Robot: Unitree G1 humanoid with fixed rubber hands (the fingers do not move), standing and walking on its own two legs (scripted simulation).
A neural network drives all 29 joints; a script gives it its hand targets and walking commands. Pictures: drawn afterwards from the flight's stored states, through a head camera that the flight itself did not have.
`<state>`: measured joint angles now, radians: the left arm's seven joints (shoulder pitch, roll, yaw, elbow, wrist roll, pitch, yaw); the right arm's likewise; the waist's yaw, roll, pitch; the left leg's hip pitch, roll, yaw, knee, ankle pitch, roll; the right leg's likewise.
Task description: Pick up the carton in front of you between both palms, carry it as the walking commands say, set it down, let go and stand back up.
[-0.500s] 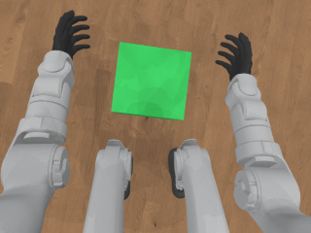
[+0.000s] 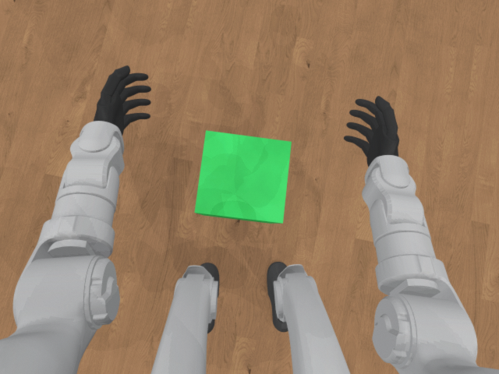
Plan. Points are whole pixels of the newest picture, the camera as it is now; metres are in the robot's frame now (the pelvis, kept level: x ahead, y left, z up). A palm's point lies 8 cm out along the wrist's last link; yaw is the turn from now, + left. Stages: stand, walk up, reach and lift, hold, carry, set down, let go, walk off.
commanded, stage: let go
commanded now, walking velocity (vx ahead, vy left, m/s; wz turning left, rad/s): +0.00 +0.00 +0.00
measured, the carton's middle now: (242, 183) +0.44 +0.00 -0.50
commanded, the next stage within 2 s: stand in 1.22 s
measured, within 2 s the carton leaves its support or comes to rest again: neither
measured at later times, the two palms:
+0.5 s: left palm (46, 208) +0.35 +0.22 +0.02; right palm (477, 229) +0.32 -0.23 +0.03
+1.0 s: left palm out of the picture +0.24 +0.23 +0.08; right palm out of the picture +0.26 -0.24 +0.08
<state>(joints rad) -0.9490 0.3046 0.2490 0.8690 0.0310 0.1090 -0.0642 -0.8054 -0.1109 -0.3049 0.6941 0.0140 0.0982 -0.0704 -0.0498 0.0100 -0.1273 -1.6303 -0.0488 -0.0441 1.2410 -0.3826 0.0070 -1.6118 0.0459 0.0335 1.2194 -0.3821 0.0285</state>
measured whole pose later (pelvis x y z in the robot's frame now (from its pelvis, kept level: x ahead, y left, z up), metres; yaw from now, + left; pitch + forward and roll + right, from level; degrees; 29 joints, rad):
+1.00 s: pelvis +0.09 -0.01 +0.15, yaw +1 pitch -3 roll +0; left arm 0.22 0.22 0.04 0.43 0.01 0.12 -0.08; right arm 0.21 -0.21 -0.04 0.44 -0.01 0.12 0.08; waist 0.00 0.00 0.09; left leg -0.11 -0.03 -0.06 0.43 -0.27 0.01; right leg -0.10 0.02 0.05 0.43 -0.27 -0.01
